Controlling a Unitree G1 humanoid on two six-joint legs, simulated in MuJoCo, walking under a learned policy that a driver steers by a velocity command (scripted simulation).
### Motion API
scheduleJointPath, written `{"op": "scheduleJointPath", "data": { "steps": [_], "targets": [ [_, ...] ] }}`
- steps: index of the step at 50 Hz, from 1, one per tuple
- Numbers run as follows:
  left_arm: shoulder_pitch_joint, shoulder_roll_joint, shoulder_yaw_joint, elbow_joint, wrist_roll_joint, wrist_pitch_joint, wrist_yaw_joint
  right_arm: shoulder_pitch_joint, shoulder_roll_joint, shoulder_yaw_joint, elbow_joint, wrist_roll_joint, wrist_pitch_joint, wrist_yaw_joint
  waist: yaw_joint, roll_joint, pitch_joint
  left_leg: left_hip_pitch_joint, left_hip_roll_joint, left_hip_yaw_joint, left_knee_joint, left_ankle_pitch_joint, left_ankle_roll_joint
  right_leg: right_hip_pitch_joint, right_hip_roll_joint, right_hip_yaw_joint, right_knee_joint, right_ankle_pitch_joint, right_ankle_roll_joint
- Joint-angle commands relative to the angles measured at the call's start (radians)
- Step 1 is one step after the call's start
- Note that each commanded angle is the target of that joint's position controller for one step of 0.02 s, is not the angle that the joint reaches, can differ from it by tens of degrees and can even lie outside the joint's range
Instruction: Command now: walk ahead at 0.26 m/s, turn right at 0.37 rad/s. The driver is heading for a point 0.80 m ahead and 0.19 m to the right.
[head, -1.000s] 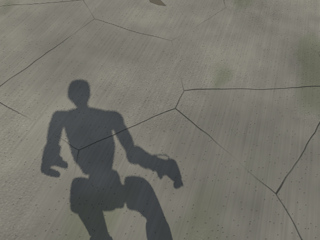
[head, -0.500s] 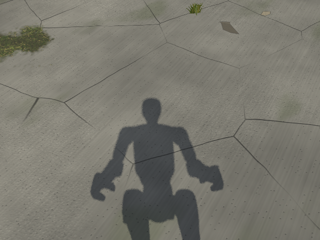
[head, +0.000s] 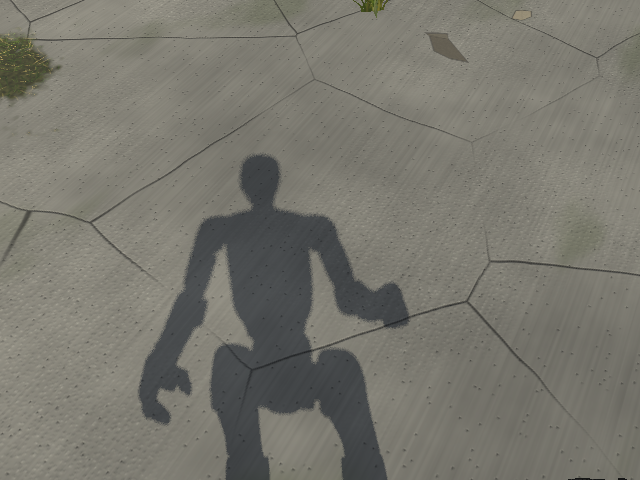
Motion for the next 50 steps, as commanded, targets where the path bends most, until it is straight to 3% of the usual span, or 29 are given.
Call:
{"op": "scheduleJointPath", "data": {
  "steps": [1,4,8,13,15,16,17,18,19,20,21,22,23,25,29,32,34,36,37,38,39,40,41,43,46,50],
  "targets": [
    [0.019,0.08,0.033,-0.073,0.005,0.02,0.007,0.037,-0.101,-0.035,-0.014,-0.006,-0.016,-0.003,-0.022,0.156,-0.087,0.199,0.26,-0.168,-0.218,0.507,0.166,-0.175,-0.069,0.012,0.052,0.072,0.015],
    [-0.024,0.045,0.03,-0.121,0.014,0.049,0.006,-0.006,-0.131,-0.048,0.003,-0.007,-0.023,-0.017,-0.001,0.142,-0.05,0.139,0.272,-0.076,-0.269,0.553,0.195,-0.187,-0.072,-0.006,-0.062,0.152,0.043],
    [-0.116,0.026,0.019,-0.183,0.024,0.051,-0.021,-0.017,-0.161,-0.058,0.021,0.005,0.004,-0.041,-0.026,0.121,-0.069,0.172,0.259,0.033,-0.259,0.541,0.186,-0.136,-0.074,-0.048,-0.291,0.331,0.037],
    [-0.201,0.067,0.039,-0.261,0.022,0.068,-0.053,0.004,-0.206,-0.075,0.043,0.038,0.038,-0.036,-0.047,0.108,-0.068,0.257,0.298,0.053,-0.154,0.495,0.159,-0.115,-0.051,-0.089,-0.436,0.277,-0.011],
    [-0.188,0.085,0.052,-0.28,0.022,0.074,-0.056,-0.003,-0.211,-0.079,0.042,0.053,0.048,-0.035,-0.028,0.111,-0.08,0.271,0.294,0.067,-0.041,0.532,0.127,-0.061,-0.017,-0.121,-0.515,0.248,-0.048],
    [-0.129,0.105,0.066,-0.271,0.025,0.072,-0.051,0.0,-0.199,-0.077,0.045,0.057,0.052,-0.035,0.006,0.086,-0.113,0.248,0.254,0.102,0.086,0.555,0.093,0.048,0.023,-0.144,-0.605,0.325,-0.077],
    [-0.049,0.178,0.094,-0.261,0.028,0.069,-0.032,0.064,-0.171,-0.07,0.056,0.04,0.051,-0.032,0.029,-0.023,-0.175,0.154,0.177,0.137,0.284,0.434,0.023,0.229,0.003,-0.062,-0.672,0.663,-0.128],
    [-0.034,0.295,0.114,-0.283,0.036,0.069,-0.007,0.097,-0.1,-0.043,0.016,-0.019,0.046,-0.026,-0.018,-0.299,-0.232,-0.187,0.034,0.148,0.633,-0.354,-0.07,0.482,-0.265,0.308,-0.623,1.173,-0.296],
    [-0.047,0.254,0.092,-0.315,0.053,0.052,-0.016,0.078,-0.126,-0.038,0.012,-0.015,0.046,-0.019,0.013,-0.227,-0.401,-0.288,-0.049,-0.089,0.832,-0.554,-0.087,0.524,-0.383,0.553,-0.699,0.978,-0.455],
    [-0.081,0.205,0.079,-0.316,0.042,0.039,-0.027,0.01,-0.175,-0.052,0.01,0.016,0.053,-0.016,0.034,-0.092,-0.341,-0.323,-0.009,-0.15,0.865,-0.488,-0.077,0.467,-0.338,0.452,-0.73,0.875,-0.414],
    [-0.121,0.177,0.072,-0.305,0.025,0.032,-0.025,-0.013,-0.164,-0.049,0.002,0.022,0.059,-0.023,0.005,-0.048,-0.257,-0.342,0.017,-0.153,0.814,-0.413,-0.065,0.393,-0.284,0.367,-0.733,0.762,-0.351],
    [-0.157,0.154,0.065,-0.306,0.014,0.035,-0.021,-0.019,-0.159,-0.049,0.01,0.01,0.067,-0.035,-0.013,0.0,-0.205,-0.334,0.038,-0.155,0.74,-0.356,-0.067,0.319,-0.243,0.322,-0.748,0.674,-0.304],
    [-0.196,0.148,0.061,-0.311,0.014,0.041,-0.013,-0.018,-0.166,-0.052,0.009,0.004,0.075,-0.042,-0.039,-0.021,-0.179,-0.279,0.043,-0.155,0.67,-0.31,-0.072,0.236,-0.21,0.287,-0.765,0.625,-0.281],
    [-0.226,0.157,0.064,-0.322,0.034,0.051,-0.003,0.01,-0.14,-0.045,0.022,0.006,0.082,-0.042,-0.061,-0.064,-0.179,-0.193,0.01,-0.131,0.576,-0.262,-0.088,0.164,-0.167,0.255,-0.781,0.619,-0.27],
    [-0.214,0.179,0.076,-0.317,0.027,0.062,0.014,0.002,-0.11,-0.032,0.028,0.008,0.086,-0.045,-0.042,-0.077,-0.199,-0.117,-0.016,-0.142,0.384,-0.209,-0.109,0.133,-0.142,0.271,-0.776,0.488,-0.262],
    [-0.213,0.163,0.067,-0.315,0.029,0.067,0.014,0.01,-0.122,-0.034,0.027,0.018,0.083,-0.031,-0.026,-0.134,-0.201,-0.044,-0.018,-0.106,0.289,-0.178,-0.091,0.068,-0.126,0.308,-0.824,0.032,-0.243],
    [-0.193,0.155,0.059,-0.302,0.029,0.067,0.008,0.026,-0.121,-0.036,0.024,0.02,0.071,-0.018,-0.03,-0.153,-0.18,0.016,-0.026,-0.075,0.218,-0.202,-0.064,0.027,-0.125,0.331,-0.825,-0.116,-0.225],
    [-0.186,0.126,0.045,-0.287,0.026,0.068,0.006,0.093,-0.091,-0.031,0.049,0.016,0.05,-0.006,-0.071,-0.125,-0.146,0.156,-0.031,-0.034,0.055,-0.129,-0.017,-0.063,-0.09,0.31,-0.789,-0.224,-0.179],
    [-0.187,0.09,0.032,-0.284,0.028,0.066,0.007,0.144,-0.094,-0.032,0.065,0.008,0.041,-0.006,-0.095,-0.088,-0.117,0.219,0.01,-0.08,-0.036,-0.169,0.013,-0.126,-0.043,0.276,-0.719,-0.24,-0.135],
    [-0.198,0.018,0.012,-0.293,0.028,0.06,0.008,0.238,-0.154,-0.042,0.082,-0.008,0.031,-0.011,-0.112,0.09,-0.113,0.3,0.217,-0.346,-0.172,-0.363,0.077,-0.252,0.058,0.152,-0.397,-0.206,-0.063],
    [-0.24,0.057,0.026,-0.346,0.008,0.038,0.009,0.238,-0.274,-0.071,0.089,-0.032,0.023,0.0,-0.098,0.264,0.011,0.22,0.373,-0.731,-0.336,-0.64,0.212,-0.468,0.139,0.069,-0.208,-0.133,-0.043],
    [-0.241,0.113,0.043,-0.333,-0.002,0.018,0.011,0.165,-0.244,-0.066,0.065,-0.027,0.006,-0.007,-0.072,0.216,0.087,0.179,0.386,-0.757,-0.367,-0.662,0.241,-0.506,0.088,0.155,-0.111,-0.036,-0.05],
    [-0.204,0.134,0.052,-0.306,0.001,0.011,0.005,0.126,-0.193,-0.054,0.063,-0.004,-0.002,-0.019,-0.04,0.196,0.099,0.214,0.343,-0.651,-0.346,-0.575,0.207,-0.534,0.073,0.157,-0.088,0.063,-0.047],
    [-0.193,0.111,0.05,-0.276,0.025,0.001,-0.002,0.138,-0.159,-0.045,0.071,0.017,-0.005,-0.03,-0.045,0.166,0.064,0.276,0.276,-0.498,-0.341,-0.405,0.159,-0.528,0.035,0.104,-0.087,0.179,-0.024],
    [-0.242,0.049,0.033,-0.276,0.027,-0.01,-0.014,0.216,-0.134,-0.034,0.094,0.014,-0.009,-0.034,-0.082,0.153,0.025,0.291,0.225,-0.346,-0.359,-0.185,0.152,-0.477,-0.012,-0.002,-0.105,0.31,0.006],
    [-0.349,-0.001,0.012,-0.305,0.017,-0.023,-0.028,0.285,-0.149,-0.033,0.121,0.019,0.004,-0.034,-0.139,0.168,0.033,0.29,0.198,-0.229,-0.364,-0.023,0.148,-0.383,-0.025,-0.066,-0.336,0.38,0.026]
  ]
}}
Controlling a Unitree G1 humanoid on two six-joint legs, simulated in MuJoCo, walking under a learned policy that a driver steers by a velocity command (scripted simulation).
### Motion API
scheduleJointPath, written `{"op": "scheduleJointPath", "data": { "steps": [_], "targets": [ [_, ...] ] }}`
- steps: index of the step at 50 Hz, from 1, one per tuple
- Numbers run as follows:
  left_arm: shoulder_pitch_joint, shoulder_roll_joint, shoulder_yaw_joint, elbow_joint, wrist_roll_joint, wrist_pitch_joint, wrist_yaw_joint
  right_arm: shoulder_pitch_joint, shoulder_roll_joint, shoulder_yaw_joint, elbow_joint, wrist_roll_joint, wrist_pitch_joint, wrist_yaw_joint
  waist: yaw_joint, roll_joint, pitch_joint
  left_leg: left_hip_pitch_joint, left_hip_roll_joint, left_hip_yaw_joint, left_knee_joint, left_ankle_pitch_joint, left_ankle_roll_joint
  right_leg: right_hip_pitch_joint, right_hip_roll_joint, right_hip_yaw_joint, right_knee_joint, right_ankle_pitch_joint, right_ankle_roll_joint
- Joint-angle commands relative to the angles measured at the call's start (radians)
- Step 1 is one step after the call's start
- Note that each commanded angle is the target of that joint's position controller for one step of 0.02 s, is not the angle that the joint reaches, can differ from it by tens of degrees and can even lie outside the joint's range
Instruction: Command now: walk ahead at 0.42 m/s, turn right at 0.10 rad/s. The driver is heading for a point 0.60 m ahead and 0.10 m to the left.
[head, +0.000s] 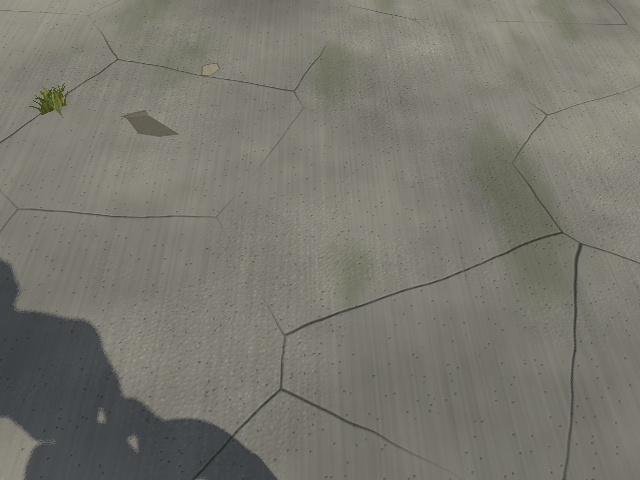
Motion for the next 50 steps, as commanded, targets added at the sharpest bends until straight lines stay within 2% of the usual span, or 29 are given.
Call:
{"op": "scheduleJointPath", "data": {
  "steps": [1,4,6,8,9,10,11,12,13,14,15,16,18,21,25,28,30,32,34,35,36,37,38,39,40,41,42,45,50],
  "targets": [
    [-0.218,0.009,-0.01,-0.126,-0.008,-0.035,-0.017,-0.008,-0.175,-0.036,-0.05,0.005,-0.006,-0.004,-0.04,0.179,0.112,0.003,0.187,-0.144,-0.159,0.08,0.154,-0.073,-0.005,-0.053,-0.18,0.056,0.015],
    [-0.255,0.017,-0.01,-0.132,-0.018,-0.044,-0.036,0.024,-0.206,-0.041,-0.034,0.014,0.002,0.001,-0.053,0.183,0.128,-0.007,0.212,-0.132,-0.142,0.111,0.159,0.027,0.014,-0.083,-0.297,0.033,0.002],
    [-0.252,0.035,-0.007,-0.137,-0.024,-0.049,-0.044,0.029,-0.218,-0.046,-0.023,0.024,0.008,0.003,-0.035,0.194,0.136,0.02,0.244,-0.148,-0.12,0.151,0.153,0.071,0.016,-0.074,-0.357,0.0,-0.03],
    [-0.167,0.073,0.011,-0.119,-0.022,-0.053,-0.041,0.007,-0.236,-0.053,-0.019,0.03,0.016,0.001,0.037,0.197,0.091,0.026,0.253,-0.14,-0.023,0.398,0.132,0.229,0.043,-0.081,-0.419,-0.015,-0.073],
    [-0.036,0.112,0.034,-0.079,-0.018,-0.052,-0.031,-0.001,-0.225,-0.049,-0.019,0.029,0.017,0.001,0.111,0.161,0.005,-0.006,0.207,-0.096,0.133,0.561,0.108,0.423,0.062,-0.09,-0.459,-0.003,-0.104],
    [0.137,0.161,0.054,-0.042,-0.01,-0.049,-0.018,-0.016,-0.186,-0.033,-0.037,0.015,0.012,0.002,0.195,0.119,-0.133,-0.161,0.159,-0.061,0.367,0.487,0.072,0.714,-0.027,-0.008,-0.421,-0.005,-0.143],
    [0.263,0.269,0.075,-0.024,0.02,-0.041,-0.007,0.035,-0.066,0.004,-0.087,-0.002,-0.004,0.003,0.198,-0.151,-0.305,-0.543,0.013,0.01,0.767,0.031,-0.006,1.087,-0.32,0.404,-0.447,-0.136,-0.262],
    [0.276,0.209,0.058,-0.018,0.025,-0.041,-0.009,0.033,-0.107,-0.006,-0.078,0.025,-0.024,0.001,0.203,-0.217,-0.354,-0.648,-0.03,-0.13,0.947,-0.301,-0.01,1.024,-0.396,0.662,-0.595,-0.28,-0.317],
    [0.211,0.147,0.035,-0.009,0.015,-0.044,-0.01,-0.038,-0.185,-0.032,-0.093,0.051,-0.027,0.005,0.189,-0.155,-0.185,-0.72,0.026,-0.145,1.009,-0.238,-0.001,0.898,-0.361,0.513,-0.615,-0.307,-0.276],
    [0.151,0.108,0.022,-0.006,0.008,-0.045,-0.01,-0.088,-0.182,-0.033,-0.102,0.049,-0.025,0.007,0.161,-0.119,-0.09,-0.716,0.069,-0.114,0.988,-0.154,0.006,0.776,-0.313,0.371,-0.635,-0.26,-0.246],
    [0.094,0.077,0.013,-0.002,0.008,-0.048,-0.011,-0.111,-0.166,-0.034,-0.099,0.035,-0.019,0.006,0.131,-0.079,-0.027,-0.69,0.094,-0.107,0.941,-0.082,0.002,0.671,-0.265,0.279,-0.672,-0.197,-0.226],
    [0.054,0.059,0.009,0.002,0.015,-0.057,-0.013,-0.104,-0.153,-0.039,-0.093,0.027,-0.007,0.006,0.1,-0.095,0.009,-0.639,0.117,-0.111,0.905,-0.026,-0.002,0.589,-0.229,0.195,-0.707,-0.121,-0.21],
    [0.018,0.049,0.012,0.018,0.021,-0.076,-0.013,-0.073,-0.106,-0.033,-0.077,0.029,0.018,0.009,0.064,-0.08,0.03,-0.583,0.12,-0.105,0.896,0.035,-0.014,0.508,-0.209,0.094,-0.754,0.001,-0.211],
    [0.017,0.066,0.022,0.051,0.026,-0.091,-0.009,-0.116,-0.091,-0.034,-0.101,0.023,0.033,0.006,0.052,-0.034,0.072,-0.639,0.114,-0.128,0.822,0.121,-0.033,0.49,-0.208,-0.015,-0.781,0.133,-0.217],
    [0.03,0.099,0.029,0.079,0.02,-0.085,0.004,-0.241,-0.073,-0.022,-0.147,0.017,0.02,0.029,0.086,-0.007,0.108,-0.625,0.099,-0.076,0.552,0.316,-0.026,0.511,-0.186,-0.136,-0.799,0.178,-0.198],
    [0.086,0.132,0.039,0.109,0.009,-0.071,0.012,-0.353,-0.059,-0.01,-0.196,0.017,0.017,0.051,0.131,0.023,0.142,-0.644,0.092,-0.025,0.429,0.337,-0.002,0.592,-0.22,-0.177,-0.792,0.209,-0.193],
    [0.113,0.146,0.045,0.126,-0.002,-0.054,0.014,-0.401,-0.065,-0.01,-0.231,0.018,0.017,0.064,0.142,0.023,0.148,-0.672,0.084,-0.002,0.377,0.292,0.02,0.68,-0.24,-0.198,-0.754,0.267,-0.182],
    [0.115,0.166,0.05,0.133,-0.008,-0.037,0.017,-0.413,-0.082,-0.018,-0.259,0.019,0.019,0.074,0.127,0.005,0.124,-0.634,0.048,0.043,0.347,0.212,0.051,0.738,-0.248,-0.227,-0.675,0.472,-0.163],
    [0.108,0.199,0.057,0.129,-0.012,-0.019,0.025,-0.341,-0.125,-0.041,-0.263,0.019,0.028,0.076,0.071,-0.04,0.038,-0.491,-0.028,0.105,0.357,0.103,0.093,0.771,-0.242,-0.251,-0.501,0.815,-0.142],
    [0.1,0.208,0.058,0.125,-0.015,-0.011,0.028,-0.23,-0.166,-0.064,-0.243,0.021,0.032,0.07,0.006,-0.046,-0.028,-0.34,-0.071,0.12,0.342,0.078,0.122,0.739,-0.227,-0.262,-0.336,0.89,-0.127],
    [0.086,0.195,0.049,0.118,-0.019,-0.011,0.031,-0.066,-0.22,-0.097,-0.206,0.023,0.039,0.055,-0.086,-0.02,-0.11,-0.073,-0.093,0.09,0.272,0.134,0.164,0.599,-0.188,-0.282,-0.099,0.788,-0.091],
    [0.138,0.093,0.017,0.086,0.015,-0.023,0.029,0.017,-0.315,-0.121,-0.186,0.024,0.049,0.032,-0.062,0.176,-0.196,0.257,0.114,-0.262,0.259,0.122,0.257,0.252,-0.09,-0.276,0.251,0.139,-0.039],
    [0.168,0.036,-0.013,0.041,0.017,-0.06,0.015,-0.023,-0.353,-0.116,-0.226,0.02,0.03,0.039,0.009,0.285,-0.35,0.458,0.322,-0.849,0.083,-0.045,0.45,-0.047,0.108,-0.055,0.528,-0.498,-0.003],
    [0.051,0.139,0.011,0.028,-0.019,-0.087,0.001,-0.042,-0.255,-0.088,-0.235,0.008,0.018,0.045,-0.055,0.146,-0.312,0.421,0.318,-0.773,0.019,0.029,0.389,-0.136,0.045,0.073,0.553,-0.44,-0.017],
    [0.016,0.141,0.007,0.016,-0.037,-0.097,-0.003,-0.094,-0.213,-0.073,-0.232,-0.001,0.009,0.044,-0.023,0.109,-0.174,0.273,0.29,-0.587,0.033,0.22,0.344,-0.134,0.002,0.053,0.488,-0.362,-0.03],
    [0.021,0.127,0.005,0.032,-0.016,-0.096,0.007,-0.165,-0.186,-0.065,-0.235,0.002,0.005,0.044,0.03,0.016,-0.091,0.116,0.242,-0.443,0.055,0.435,0.3,-0.084,-0.046,0.036,0.402,-0.308,-0.025],
    [0.029,0.138,0.013,0.044,0.006,-0.084,0.014,-0.213,-0.152,-0.055,-0.243,0.002,0.004,0.039,0.059,0.023,-0.058,0.009,0.209,-0.348,0.054,0.571,0.276,-0.021,-0.075,0.029,0.332,-0.284,-0.015],
    [0.087,0.1,0.006,0.068,0.017,-0.042,0.018,-0.245,-0.165,-0.051,-0.229,-0.012,-0.002,0.028,0.106,0.058,-0.055,-0.158,0.17,-0.223,0.011,0.797,0.273,0.108,-0.071,0.0,0.239,-0.22,0.027],
    [-0.004,0.053,-0.016,0.057,0.019,-0.029,0.02,-0.243,-0.169,-0.046,-0.182,-0.004,0.017,0.002,0.073,0.114,-0.071,-0.164,0.089,-0.079,0.022,0.775,0.208,0.157,-0.035,-0.027,-0.098,0.052,0.051]
  ]
}}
